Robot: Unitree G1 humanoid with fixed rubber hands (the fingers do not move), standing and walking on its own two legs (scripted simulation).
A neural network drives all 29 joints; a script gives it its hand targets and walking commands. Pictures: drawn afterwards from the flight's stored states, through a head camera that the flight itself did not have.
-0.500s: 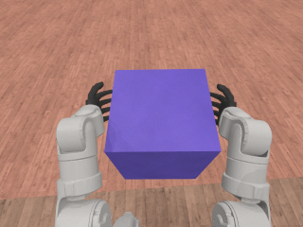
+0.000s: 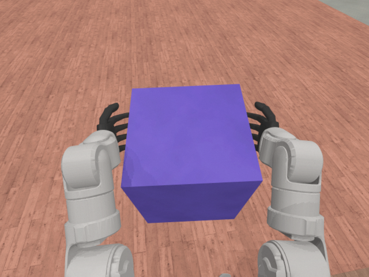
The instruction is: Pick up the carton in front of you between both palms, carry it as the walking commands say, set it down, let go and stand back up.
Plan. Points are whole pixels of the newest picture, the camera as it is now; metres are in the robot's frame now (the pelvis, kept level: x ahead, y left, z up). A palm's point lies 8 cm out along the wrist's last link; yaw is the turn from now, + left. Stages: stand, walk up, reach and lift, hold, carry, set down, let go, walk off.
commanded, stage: carry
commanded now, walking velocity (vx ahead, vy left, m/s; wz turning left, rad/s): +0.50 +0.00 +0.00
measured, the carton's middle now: (188, 161) +0.36 -0.01 +0.09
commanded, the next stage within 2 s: none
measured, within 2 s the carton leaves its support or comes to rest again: neither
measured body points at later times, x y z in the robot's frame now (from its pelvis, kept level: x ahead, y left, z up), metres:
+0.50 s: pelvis +0.30 +0.00 +0.02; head +0.30 +0.01 +0.47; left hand +0.66 +0.16 +0.18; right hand +0.66 -0.15 +0.18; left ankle +0.41 +0.09 -0.71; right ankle +0.17 -0.10 -0.70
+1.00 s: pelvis +0.64 -0.01 +0.01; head +0.63 +0.00 +0.46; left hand +0.92 +0.15 +0.11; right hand +0.92 -0.15 +0.11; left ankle +0.43 +0.08 -0.69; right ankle +0.76 -0.08 -0.71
